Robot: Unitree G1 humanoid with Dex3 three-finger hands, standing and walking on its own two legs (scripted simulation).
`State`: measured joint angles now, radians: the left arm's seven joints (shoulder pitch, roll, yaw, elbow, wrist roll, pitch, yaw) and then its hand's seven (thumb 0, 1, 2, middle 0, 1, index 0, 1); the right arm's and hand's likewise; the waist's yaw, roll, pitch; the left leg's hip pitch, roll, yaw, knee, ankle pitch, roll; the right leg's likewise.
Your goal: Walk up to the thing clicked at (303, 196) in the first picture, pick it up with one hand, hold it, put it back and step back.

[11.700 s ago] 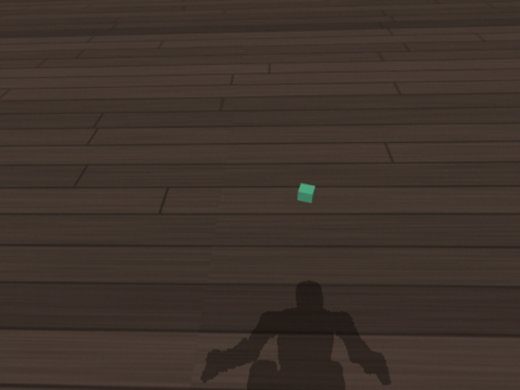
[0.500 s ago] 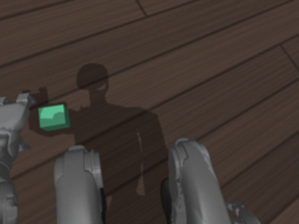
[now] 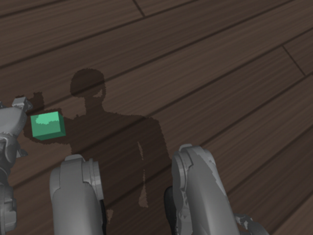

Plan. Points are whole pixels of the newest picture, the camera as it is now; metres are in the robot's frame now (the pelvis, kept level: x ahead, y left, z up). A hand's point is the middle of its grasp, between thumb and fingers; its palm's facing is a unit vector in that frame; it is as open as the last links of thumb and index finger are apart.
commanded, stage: rise first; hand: left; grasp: from above
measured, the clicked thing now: (49, 126) +0.44 +0.31 -0.29
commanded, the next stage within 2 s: approach in 0.90 s
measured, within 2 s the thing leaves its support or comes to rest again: neither
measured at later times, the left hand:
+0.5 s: hand (12, 132) +0.39 +0.35 -0.17, palm faces -0.43 -0.12 -0.90, open 13.3 cm
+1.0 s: hand (12, 131) +0.40 +0.35 -0.16, palm faces -0.42 -0.11 -0.90, open 13.2 cm
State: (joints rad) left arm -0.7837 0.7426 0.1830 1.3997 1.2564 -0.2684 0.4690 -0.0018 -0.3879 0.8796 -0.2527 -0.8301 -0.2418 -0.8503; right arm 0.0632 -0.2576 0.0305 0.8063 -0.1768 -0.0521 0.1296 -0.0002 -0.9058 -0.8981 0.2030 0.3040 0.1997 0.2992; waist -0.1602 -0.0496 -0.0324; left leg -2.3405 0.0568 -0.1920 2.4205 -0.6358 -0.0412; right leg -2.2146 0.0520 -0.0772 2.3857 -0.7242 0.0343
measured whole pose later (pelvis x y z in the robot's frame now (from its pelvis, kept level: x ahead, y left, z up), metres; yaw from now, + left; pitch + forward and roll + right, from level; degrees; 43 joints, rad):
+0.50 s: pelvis +0.00 +0.00 +0.00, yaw +0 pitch +31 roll -8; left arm -0.78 0.76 0.18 1.36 1.24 -0.27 0.43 0.00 -0.39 0.88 -0.26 -0.82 -0.24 -0.85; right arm 0.07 -0.26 0.04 0.80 -0.17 -0.05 0.14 0.00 -0.90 -0.90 0.20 0.30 0.20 0.30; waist -0.16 -0.04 -0.02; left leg -2.34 0.05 -0.20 2.42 -0.64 -0.04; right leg -2.21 0.05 -0.08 2.38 -0.73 0.04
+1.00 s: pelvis +0.00 +0.00 +0.00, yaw +0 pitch +31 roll -7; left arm -0.79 0.76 0.17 1.37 1.24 -0.27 0.42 0.00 -0.38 0.87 -0.26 -0.83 -0.25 -0.85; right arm 0.07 -0.26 0.04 0.79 -0.17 -0.05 0.14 0.00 -0.90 -0.90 0.20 0.30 0.20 0.30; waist -0.16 -0.04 -0.03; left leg -2.34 0.05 -0.19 2.41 -0.63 -0.04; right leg -2.21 0.05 -0.08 2.37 -0.72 0.04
